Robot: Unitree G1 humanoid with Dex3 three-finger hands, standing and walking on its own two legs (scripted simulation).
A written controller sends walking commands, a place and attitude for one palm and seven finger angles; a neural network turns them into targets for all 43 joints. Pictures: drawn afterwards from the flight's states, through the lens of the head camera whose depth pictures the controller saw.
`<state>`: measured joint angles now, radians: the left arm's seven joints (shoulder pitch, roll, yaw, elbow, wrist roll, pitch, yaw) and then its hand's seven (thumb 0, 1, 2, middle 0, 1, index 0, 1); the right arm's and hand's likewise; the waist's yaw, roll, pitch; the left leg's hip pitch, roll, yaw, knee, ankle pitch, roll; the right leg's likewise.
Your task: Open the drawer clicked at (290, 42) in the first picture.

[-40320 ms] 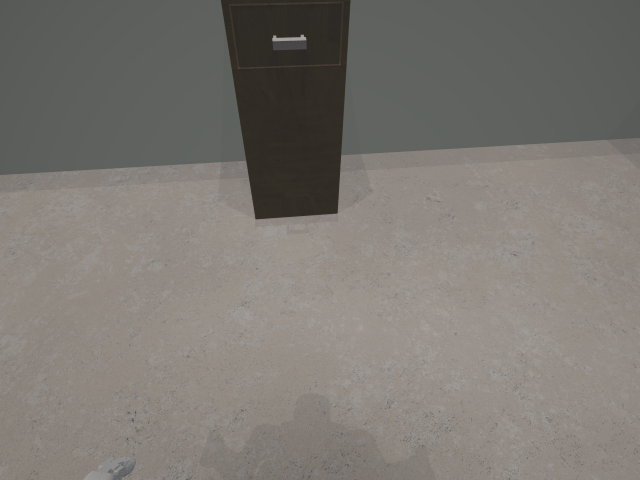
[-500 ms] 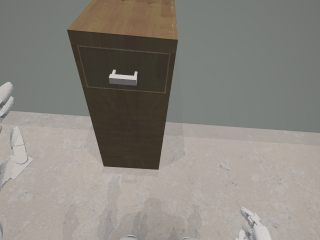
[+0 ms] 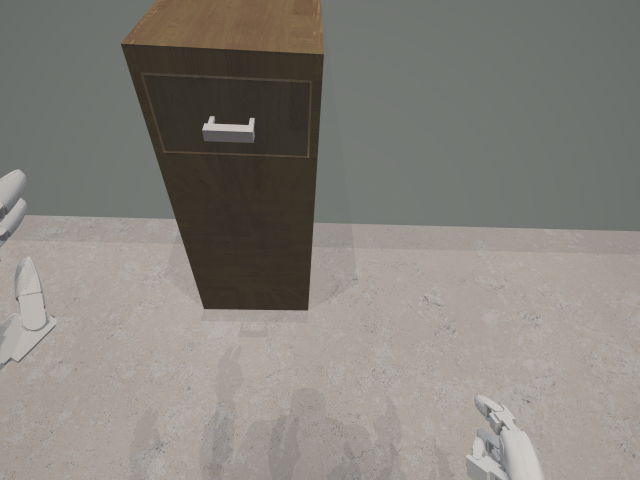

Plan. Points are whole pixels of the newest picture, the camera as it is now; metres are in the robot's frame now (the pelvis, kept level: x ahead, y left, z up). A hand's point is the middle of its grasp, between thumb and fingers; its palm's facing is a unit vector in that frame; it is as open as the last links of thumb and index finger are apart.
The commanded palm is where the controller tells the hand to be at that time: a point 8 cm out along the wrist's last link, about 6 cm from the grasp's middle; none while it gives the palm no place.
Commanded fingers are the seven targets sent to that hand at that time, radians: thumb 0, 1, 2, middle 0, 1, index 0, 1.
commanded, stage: stop stepping back and stand still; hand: left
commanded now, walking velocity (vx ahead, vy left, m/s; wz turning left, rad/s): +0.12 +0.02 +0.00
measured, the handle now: (230, 127) +0.77 +0.24 +0.01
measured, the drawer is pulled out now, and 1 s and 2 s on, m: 0.00 0.00 0.00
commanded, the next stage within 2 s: let the arm hang, fingers relaxed in 0.66 s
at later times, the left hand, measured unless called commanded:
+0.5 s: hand out of the picture +0.13 +0.26 +0.17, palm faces +0.45 -0.79 -0.41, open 7.4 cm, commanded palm +0.07 +0.29 +0.20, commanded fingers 0.00 0.90 0.90 -0.20 -0.30 -0.20 -0.30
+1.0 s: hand out of the picture +0.05 +0.21 -0.13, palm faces -0.03 -0.96 -0.28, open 7.4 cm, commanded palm none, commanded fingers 0.00 0.90 0.90 -0.20 -0.30 -0.20 -0.30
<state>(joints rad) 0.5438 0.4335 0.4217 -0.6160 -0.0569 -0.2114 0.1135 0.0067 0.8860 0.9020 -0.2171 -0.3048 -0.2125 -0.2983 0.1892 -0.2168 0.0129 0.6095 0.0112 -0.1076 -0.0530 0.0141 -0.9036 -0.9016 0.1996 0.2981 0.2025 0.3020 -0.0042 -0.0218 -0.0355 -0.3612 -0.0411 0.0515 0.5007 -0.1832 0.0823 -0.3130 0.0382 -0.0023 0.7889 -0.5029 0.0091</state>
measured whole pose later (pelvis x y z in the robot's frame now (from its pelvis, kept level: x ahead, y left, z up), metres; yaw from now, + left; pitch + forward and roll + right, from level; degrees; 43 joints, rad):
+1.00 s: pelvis -0.07 +0.01 -0.01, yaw +2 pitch +0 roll +1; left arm 0.28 0.23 0.01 0.60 0.05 0.05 -0.02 0.01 0.91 0.90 -0.20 -0.30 -0.20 -0.29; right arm 0.16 -0.29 -0.01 0.80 -0.03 0.00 0.01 0.01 -0.91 -0.90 0.20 0.30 0.20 0.30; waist -0.03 0.01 0.03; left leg -0.32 0.00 0.06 0.64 -0.32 0.01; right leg -0.34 -0.03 -0.06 0.68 -0.33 -0.03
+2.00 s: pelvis -0.05 +0.01 +0.01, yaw +2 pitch -1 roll +0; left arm 0.10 0.31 0.00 1.10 0.02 -0.02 0.00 0.00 0.90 0.90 -0.21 -0.30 -0.20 -0.30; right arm 0.14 -0.33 0.00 1.11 -0.01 0.00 0.00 0.01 -0.91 -0.90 0.20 0.30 0.20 0.30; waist -0.02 -0.01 0.05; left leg -0.11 0.00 0.05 0.30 -0.17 0.01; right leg -0.12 -0.01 -0.07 0.32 -0.18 -0.02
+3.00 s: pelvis +0.04 +0.02 -0.01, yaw +2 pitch +0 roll -1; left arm 0.31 0.19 0.03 1.17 0.01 0.01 0.00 0.00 0.91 0.90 -0.21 -0.30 -0.20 -0.30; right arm 0.35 -0.12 0.00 1.14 -0.03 -0.04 -0.03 0.00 -0.91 -0.90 0.20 0.30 0.20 0.30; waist -0.03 -0.03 0.06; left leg -0.08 0.01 0.05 0.53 -0.45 0.02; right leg -0.25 -0.01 -0.07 0.86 -0.47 -0.03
